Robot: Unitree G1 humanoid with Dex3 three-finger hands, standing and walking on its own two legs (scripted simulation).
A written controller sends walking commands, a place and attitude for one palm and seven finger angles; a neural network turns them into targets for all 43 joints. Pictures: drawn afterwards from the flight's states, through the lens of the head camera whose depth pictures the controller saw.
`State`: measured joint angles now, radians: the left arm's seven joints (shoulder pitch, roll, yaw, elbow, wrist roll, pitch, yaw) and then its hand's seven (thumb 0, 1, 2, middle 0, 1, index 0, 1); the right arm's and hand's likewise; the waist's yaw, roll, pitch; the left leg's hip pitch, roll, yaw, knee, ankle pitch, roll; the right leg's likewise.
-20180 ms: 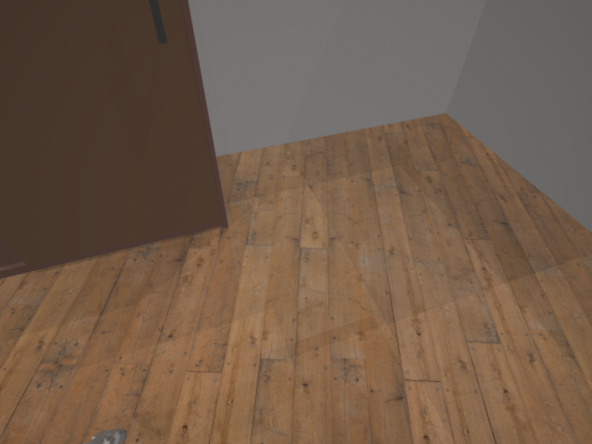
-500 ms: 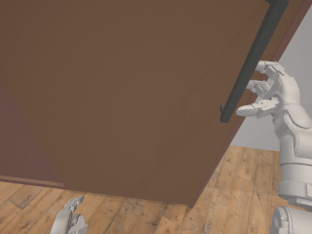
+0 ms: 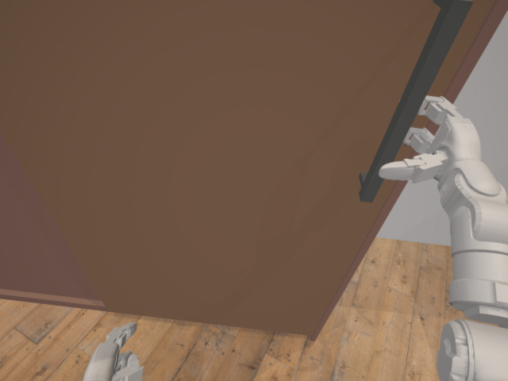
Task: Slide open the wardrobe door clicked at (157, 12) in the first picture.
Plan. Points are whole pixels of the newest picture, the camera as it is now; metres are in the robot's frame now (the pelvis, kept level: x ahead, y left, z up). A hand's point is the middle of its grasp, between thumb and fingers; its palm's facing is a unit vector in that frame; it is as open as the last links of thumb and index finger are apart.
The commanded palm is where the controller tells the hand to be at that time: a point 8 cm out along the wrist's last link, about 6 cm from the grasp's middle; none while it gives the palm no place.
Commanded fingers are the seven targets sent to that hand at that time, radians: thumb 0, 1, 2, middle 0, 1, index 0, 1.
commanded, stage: feel for the door with the fingertips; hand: right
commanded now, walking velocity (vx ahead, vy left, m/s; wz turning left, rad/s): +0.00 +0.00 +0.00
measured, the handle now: (397, 115) +0.45 -0.18 +0.25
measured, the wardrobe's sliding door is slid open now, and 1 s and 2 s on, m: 0.00 0.00 0.00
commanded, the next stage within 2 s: slide the fingers in behind the handle in 0.20 s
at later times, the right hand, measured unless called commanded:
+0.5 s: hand (406, 139) +0.40 -0.18 +0.24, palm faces +0.05 +1.00 -0.01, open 14.0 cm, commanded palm +0.37 -0.23 +0.24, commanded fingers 0.00 0.50 -0.30 0.30 1.20 0.30 1.20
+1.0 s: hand (409, 147) +0.38 -0.18 +0.24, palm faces +0.05 +1.00 -0.01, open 14.4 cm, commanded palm +0.35 -0.23 +0.24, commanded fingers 0.00 0.50 -0.30 0.30 1.20 0.30 1.20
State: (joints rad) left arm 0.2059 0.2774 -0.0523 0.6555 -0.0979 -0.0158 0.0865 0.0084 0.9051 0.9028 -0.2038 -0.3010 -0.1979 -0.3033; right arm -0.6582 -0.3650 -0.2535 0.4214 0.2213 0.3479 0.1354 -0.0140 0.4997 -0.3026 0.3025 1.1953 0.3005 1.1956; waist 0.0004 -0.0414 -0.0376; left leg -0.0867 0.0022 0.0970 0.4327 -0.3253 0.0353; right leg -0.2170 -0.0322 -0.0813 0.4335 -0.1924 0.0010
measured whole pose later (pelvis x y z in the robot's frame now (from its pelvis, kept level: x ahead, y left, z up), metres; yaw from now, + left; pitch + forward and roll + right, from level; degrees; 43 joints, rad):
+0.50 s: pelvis +0.00 +0.00 +0.00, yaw +1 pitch -1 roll -1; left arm 0.24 0.28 -0.05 0.65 -0.09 -0.01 0.08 0.01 0.91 0.90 -0.20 -0.30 -0.20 -0.30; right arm -0.65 -0.37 -0.28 0.44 0.22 0.32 0.14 -0.01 0.50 -0.30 0.31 1.20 0.30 1.20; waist 0.01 -0.05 -0.05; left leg -0.09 0.00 0.08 0.42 -0.31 0.04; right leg -0.21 -0.04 -0.09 0.42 -0.18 0.00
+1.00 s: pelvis +0.00 +0.00 +0.00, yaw +1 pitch -2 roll -1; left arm 0.18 0.26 -0.06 0.64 -0.09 0.00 0.08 0.01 0.91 0.90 -0.20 -0.30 -0.20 -0.30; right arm -0.58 -0.34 -0.25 0.30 0.23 0.38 0.12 -0.01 0.50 -0.30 0.26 1.17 0.23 1.15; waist -0.01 -0.04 -0.04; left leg -0.07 0.00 0.08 0.41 -0.31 0.04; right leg -0.19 -0.04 -0.09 0.41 -0.18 0.00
